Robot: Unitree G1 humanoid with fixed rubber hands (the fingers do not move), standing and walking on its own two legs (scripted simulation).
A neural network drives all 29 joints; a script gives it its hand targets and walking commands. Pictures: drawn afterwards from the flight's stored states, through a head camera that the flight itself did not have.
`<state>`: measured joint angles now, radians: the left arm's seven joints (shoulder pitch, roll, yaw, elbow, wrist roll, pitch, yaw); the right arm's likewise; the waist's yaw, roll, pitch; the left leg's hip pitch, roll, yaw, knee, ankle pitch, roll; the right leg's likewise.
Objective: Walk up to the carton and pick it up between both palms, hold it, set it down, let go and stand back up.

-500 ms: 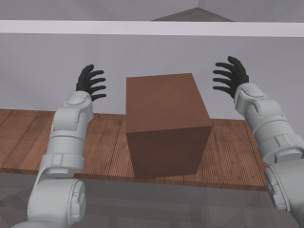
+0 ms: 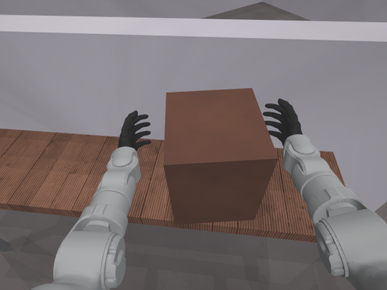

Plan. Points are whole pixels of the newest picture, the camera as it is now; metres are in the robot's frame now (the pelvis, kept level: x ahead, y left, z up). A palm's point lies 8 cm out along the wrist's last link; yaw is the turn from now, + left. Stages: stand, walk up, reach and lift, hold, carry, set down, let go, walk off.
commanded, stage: reach and lift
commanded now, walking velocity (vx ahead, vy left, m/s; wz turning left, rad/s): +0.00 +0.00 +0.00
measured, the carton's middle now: (212, 159) +0.43 +0.04 +0.02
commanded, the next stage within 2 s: none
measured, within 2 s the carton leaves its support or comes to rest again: neither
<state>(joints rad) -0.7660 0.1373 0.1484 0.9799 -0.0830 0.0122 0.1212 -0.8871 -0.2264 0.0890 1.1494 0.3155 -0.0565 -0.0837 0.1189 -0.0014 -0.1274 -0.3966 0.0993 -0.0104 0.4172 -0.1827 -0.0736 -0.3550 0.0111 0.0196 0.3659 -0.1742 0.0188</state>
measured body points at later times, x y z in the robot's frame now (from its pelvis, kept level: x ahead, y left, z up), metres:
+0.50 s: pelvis -0.01 +0.01 +0.00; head +0.03 +0.01 +0.44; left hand +0.41 +0.19 +0.08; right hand +0.45 -0.10 +0.09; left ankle +0.00 +0.16 -0.74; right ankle +0.00 -0.13 -0.74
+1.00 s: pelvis +0.01 +0.01 +0.01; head +0.04 +0.02 +0.46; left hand +0.40 +0.19 +0.08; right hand +0.44 -0.11 +0.09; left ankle +0.00 +0.16 -0.74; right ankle +0.00 -0.13 -0.74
